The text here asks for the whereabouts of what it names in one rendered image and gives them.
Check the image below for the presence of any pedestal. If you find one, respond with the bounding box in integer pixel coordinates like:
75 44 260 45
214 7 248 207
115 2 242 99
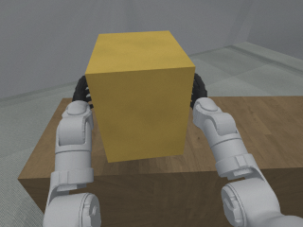
17 96 303 227

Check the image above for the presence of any right robot hand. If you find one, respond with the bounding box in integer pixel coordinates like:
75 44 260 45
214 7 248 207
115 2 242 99
190 73 207 110

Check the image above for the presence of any left robot hand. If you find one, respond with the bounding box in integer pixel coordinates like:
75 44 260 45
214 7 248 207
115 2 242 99
72 75 94 109

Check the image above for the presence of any robot left upper arm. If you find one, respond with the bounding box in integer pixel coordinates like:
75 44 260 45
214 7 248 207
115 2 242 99
44 192 101 227

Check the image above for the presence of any robot right forearm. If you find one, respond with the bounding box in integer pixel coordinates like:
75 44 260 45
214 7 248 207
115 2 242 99
192 97 280 211

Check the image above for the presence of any robot left forearm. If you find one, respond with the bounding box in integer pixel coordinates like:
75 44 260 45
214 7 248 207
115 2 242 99
43 100 94 227

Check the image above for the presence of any carton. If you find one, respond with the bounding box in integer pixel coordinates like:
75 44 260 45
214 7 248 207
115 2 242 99
84 30 196 163

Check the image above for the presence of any robot right upper arm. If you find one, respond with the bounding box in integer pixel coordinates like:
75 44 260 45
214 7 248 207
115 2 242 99
221 177 303 227

